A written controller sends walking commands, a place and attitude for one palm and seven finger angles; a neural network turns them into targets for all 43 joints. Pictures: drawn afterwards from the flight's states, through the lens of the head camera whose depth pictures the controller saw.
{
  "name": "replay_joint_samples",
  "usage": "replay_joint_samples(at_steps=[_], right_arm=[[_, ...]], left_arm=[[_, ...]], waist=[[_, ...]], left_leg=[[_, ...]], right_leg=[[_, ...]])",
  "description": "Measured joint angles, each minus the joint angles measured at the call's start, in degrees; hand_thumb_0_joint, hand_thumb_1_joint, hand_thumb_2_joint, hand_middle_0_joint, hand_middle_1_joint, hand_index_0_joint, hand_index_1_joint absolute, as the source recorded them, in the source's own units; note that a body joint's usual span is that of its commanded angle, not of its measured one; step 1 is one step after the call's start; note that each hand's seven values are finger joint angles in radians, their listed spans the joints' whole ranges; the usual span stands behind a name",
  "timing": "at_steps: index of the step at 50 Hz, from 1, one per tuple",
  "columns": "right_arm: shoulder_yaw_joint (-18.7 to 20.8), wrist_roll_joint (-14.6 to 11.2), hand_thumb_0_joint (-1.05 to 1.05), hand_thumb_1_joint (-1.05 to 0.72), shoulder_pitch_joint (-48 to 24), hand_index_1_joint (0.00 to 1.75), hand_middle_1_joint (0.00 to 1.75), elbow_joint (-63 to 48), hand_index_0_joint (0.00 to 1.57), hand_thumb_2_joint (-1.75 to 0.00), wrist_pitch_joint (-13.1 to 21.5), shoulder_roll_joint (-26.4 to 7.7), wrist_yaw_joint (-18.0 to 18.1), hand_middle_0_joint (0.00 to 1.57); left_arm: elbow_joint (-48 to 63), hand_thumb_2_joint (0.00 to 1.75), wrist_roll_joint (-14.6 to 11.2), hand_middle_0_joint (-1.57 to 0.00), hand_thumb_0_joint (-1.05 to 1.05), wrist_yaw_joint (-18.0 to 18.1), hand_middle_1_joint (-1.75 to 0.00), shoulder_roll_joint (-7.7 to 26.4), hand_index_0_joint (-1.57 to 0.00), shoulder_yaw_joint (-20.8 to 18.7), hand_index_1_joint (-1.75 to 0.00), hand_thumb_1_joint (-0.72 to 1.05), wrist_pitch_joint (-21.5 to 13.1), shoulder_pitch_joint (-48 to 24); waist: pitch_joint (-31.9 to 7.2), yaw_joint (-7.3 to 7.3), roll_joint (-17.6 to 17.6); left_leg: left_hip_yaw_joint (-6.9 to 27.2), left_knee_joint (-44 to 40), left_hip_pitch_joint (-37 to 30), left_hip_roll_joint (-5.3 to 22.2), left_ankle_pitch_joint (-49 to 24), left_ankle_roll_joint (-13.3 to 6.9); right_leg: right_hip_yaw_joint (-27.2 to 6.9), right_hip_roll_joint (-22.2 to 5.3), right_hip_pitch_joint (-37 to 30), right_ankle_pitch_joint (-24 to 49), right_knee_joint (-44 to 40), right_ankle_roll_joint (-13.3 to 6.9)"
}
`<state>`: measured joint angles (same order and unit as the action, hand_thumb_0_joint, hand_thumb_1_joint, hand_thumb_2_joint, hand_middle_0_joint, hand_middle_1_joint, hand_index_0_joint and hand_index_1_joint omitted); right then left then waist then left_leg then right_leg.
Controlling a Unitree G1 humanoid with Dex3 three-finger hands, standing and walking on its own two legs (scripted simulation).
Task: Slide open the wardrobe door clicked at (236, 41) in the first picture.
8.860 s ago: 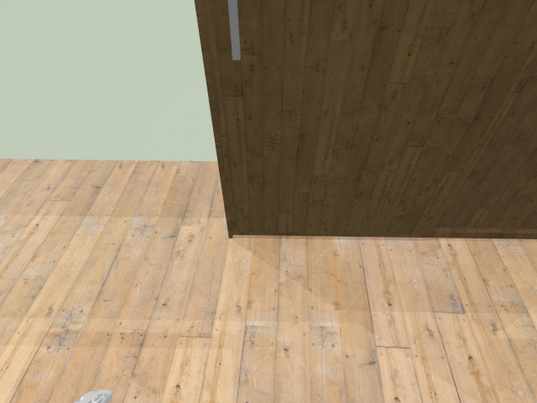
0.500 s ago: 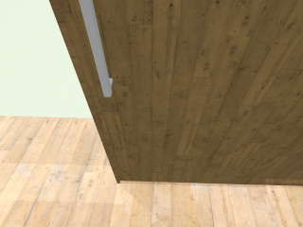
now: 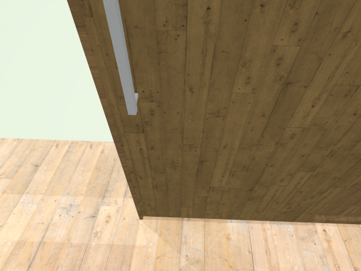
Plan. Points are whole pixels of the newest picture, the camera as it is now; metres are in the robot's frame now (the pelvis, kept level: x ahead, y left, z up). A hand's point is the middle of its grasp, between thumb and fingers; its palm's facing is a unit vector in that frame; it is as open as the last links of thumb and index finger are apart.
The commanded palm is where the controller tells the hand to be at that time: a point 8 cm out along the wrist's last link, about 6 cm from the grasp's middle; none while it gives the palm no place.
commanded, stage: look again from close up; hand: left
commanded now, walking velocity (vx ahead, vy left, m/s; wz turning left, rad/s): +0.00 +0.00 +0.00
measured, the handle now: (125, 58) +0.48 +0.16 +0.24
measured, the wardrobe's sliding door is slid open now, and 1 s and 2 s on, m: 0.00 0.00 0.00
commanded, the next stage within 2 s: raise the hand with hooked fingers in 0.26 s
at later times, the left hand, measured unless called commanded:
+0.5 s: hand out of the picture +0.13 +0.21 -0.07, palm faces +0.26 -0.95 -0.18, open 7.4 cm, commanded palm +0.09 +0.25 -0.04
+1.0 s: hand (61, 240) +0.15 +0.22 +0.07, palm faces +0.09 -0.99 -0.09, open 9.9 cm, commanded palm +0.13 +0.29 +0.06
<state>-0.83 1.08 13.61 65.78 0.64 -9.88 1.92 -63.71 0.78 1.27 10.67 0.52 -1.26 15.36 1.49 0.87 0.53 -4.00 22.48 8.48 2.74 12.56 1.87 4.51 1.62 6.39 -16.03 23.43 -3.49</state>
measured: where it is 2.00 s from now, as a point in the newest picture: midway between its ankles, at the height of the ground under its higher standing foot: outside the picture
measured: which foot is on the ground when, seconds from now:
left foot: down 0.00-1.00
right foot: down 0.00-1.00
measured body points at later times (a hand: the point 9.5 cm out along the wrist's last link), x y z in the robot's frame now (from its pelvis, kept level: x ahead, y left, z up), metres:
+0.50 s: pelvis -0.01 +0.02 -0.01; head -0.01 -0.01 +0.44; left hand +0.11 +0.26 -0.06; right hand +0.07 -0.22 -0.15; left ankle -0.01 +0.14 -0.74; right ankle -0.03 -0.07 -0.74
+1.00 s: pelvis -0.04 +0.02 -0.04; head -0.03 +0.02 +0.41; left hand +0.14 +0.28 +0.08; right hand +0.18 -0.18 -0.10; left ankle -0.01 +0.14 -0.74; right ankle -0.03 -0.07 -0.74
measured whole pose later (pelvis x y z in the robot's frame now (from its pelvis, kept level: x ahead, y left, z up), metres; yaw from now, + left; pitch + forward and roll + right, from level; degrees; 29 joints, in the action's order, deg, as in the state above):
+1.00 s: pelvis -0.04 +0.02 -0.04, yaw +4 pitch +2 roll -2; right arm -2.3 -1.5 11.4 33.7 14.6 -13.9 4.2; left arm 6.9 -15.3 -15.0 13.7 -9.0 -23.3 21.1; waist -2.4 3.1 -2.1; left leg 0.8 48.1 29.2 1.7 21.3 -0.1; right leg 8.8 -0.5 23.4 -24.3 45.2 -2.2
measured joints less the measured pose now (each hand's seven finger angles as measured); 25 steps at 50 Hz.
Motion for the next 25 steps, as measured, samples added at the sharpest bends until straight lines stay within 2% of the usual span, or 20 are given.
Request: replay_joint_samples(at_steps=[19, 20, 21, 23, 25], right_arm=[[0.2, -0.2, 0.0, -0.9, 0.1, 0.29, 0.3, -0.1, 0.2, -0.9, 0.0, 0.4, -0.2, 0.2], [-0.1, -1.1, 0.0, -0.9, 1.0, 0.29, 0.3, -2.9, 0.2, -0.9, 0.5, -0.1, 0.1, 0.2], [-0.3, -1.6, 0.0, -0.9, 2.3, 0.29, 0.3, -5.9, 0.2, -0.9, 2.8, -0.5, 0.9, 0.2], [0.1, -2.5, 0.0, -0.9, 4.2, 0.29, 0.3, -9.7, 0.2, -0.9, 7.8, -1.6, 2.4, 0.2], [0.6, -3.6, 0.01, -0.9, 4.5, 0.29, 0.3, -13.7, 0.2, -0.9, 10.4, -2.8, 3.0, 0.2]], left_arm=[[-0.4, 0.89, 0.1, -0.2, 0.01, 0.6, -0.3, -0.7, -0.2, 0.1, -0.3, 0.9, -0.4, 0.7], [8.5, 0.89, -2.6, -0.2, 0.01, 0.6, -0.3, -1.0, -0.2, 0.0, -0.3, 0.9, 2.8, 3.6], [19.2, 0.89, -4.3, -0.2, 0.01, 1.1, -0.3, -1.1, -0.2, -0.5, -0.3, 0.91, 3.4, 6.9], [33.7, 0.89, -6.1, -0.2, 0.02, 3.4, -0.3, -1.3, -0.21, -0.5, -0.3, 0.91, -0.2, 10.3], [45.3, 0.88, -8.8, -0.2, 0.02, 4.2, -0.32, -1.7, -0.21, -0.8, -0.32, 0.89, -1.6, 10.5]], waist=[[0.3, 0.18, -0.2], [0.7, 0.14, -0.7], [1.1, 0.58, -0.8], [-0.3, 0.65, -1.9], [-1.6, -0.15, -3.1]], left_leg=[[0.2, 1.7, 1.8, -0.1, 0.2, -0.6], [0.2, 2.6, 2.2, 0.1, 1.0, -0.7], [-0.1, 2.8, 1.9, -0.2, 1.2, -0.8], [0.1, 3.5, 2.6, -0.9, 1.2, -1.2], [0.7, 4.8, 3.6, -1.8, 1.5, -1.7]], right_leg=[[0.3, -0.2, 0.8, 0.4, 0.0, 0.6], [0.2, 0.0, 1.2, 0.4, 0.6, 0.7], [-0.1, -0.3, 1.5, 0.0, 1.6, 0.8], [0.0, -1.1, 2.3, -0.9, 3.2, 1.0], [0.7, -2.1, 3.2, -1.9, 5.1, 1.5]])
